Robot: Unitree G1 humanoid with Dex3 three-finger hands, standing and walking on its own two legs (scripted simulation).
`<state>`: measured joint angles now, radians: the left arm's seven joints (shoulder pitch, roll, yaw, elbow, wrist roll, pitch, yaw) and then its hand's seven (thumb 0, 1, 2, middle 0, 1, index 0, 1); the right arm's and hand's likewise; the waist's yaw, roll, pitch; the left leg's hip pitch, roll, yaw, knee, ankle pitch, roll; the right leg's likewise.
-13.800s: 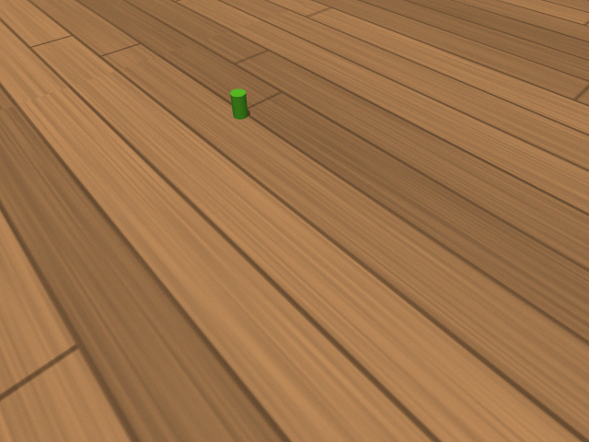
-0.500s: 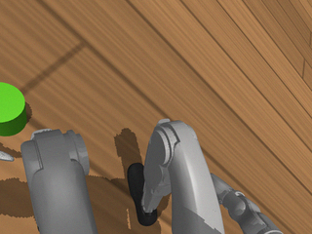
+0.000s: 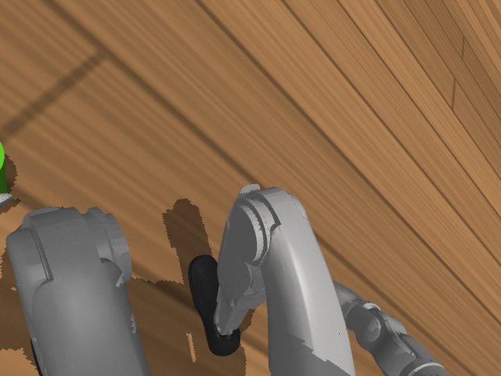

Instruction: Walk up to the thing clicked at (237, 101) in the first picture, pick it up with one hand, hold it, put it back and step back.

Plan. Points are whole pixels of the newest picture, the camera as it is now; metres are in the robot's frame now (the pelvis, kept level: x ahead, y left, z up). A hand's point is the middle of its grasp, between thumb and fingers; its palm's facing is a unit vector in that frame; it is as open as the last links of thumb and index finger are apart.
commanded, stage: close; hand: left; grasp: from the side
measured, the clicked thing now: out of the picture +0.40 +0.28 -0.20
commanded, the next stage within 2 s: settle in 0.36 s
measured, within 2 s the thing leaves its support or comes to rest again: leaves its support in 0.04 s
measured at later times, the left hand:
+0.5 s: hand out of the picture +0.40 +0.29 -0.17, palm faces +0.39 -0.92 +0.00, open 12.2 cm
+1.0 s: hand out of the picture +0.38 +0.31 -0.10, palm faces +0.38 -0.93 +0.00, open 12.3 cm
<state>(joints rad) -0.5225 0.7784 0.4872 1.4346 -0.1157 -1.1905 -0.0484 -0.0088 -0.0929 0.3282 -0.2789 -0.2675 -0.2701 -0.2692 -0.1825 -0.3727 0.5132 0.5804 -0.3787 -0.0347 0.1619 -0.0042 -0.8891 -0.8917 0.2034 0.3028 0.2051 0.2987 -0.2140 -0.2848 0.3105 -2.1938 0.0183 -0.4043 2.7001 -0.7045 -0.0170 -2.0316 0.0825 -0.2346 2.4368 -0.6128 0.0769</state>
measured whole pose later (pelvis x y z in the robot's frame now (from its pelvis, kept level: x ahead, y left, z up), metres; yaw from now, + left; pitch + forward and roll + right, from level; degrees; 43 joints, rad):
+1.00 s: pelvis +0.00 -0.01 +0.02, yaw +1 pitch +14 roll -16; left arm -0.46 0.65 0.43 1.06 -0.13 -0.98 -0.04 0.07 -0.53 0.93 -0.64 -0.97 -0.53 -0.90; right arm -0.10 -0.35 0.36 0.59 -0.28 0.01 0.18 0.00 -0.91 -0.90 0.20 0.30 0.20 0.30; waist -0.16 -0.20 0.18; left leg -2.22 0.03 -0.35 2.63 -0.70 -0.02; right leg -2.07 0.06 -0.20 2.40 -0.62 0.06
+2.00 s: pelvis +0.03 -0.03 +0.09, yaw +10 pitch +31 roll -5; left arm -0.44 0.36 0.42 0.72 -0.19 -0.61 -0.24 0.07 -0.61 1.02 -0.66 -0.98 -0.55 -0.91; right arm 0.02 -0.29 0.03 0.65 -0.06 0.03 0.06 0.00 -0.92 -0.90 0.20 0.30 0.20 0.30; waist -0.06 -0.02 -0.10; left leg -2.17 0.04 -0.13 2.32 -0.69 -0.04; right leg -2.11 -0.01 -0.06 2.27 -0.70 0.01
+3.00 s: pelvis +0.03 -0.02 +0.15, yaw +12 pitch +32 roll -4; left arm -0.40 0.32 0.38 0.61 -0.22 -0.52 -0.26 0.07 -0.61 1.02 -0.66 -0.98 -0.55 -0.92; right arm 0.09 -0.27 0.00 0.65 -0.02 0.00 0.03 0.00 -0.93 -0.89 0.20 0.30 0.20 0.30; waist -0.05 0.00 -0.17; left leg -2.00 0.04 -0.09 2.12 -0.68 -0.02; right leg -1.96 -0.02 -0.03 2.08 -0.68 0.02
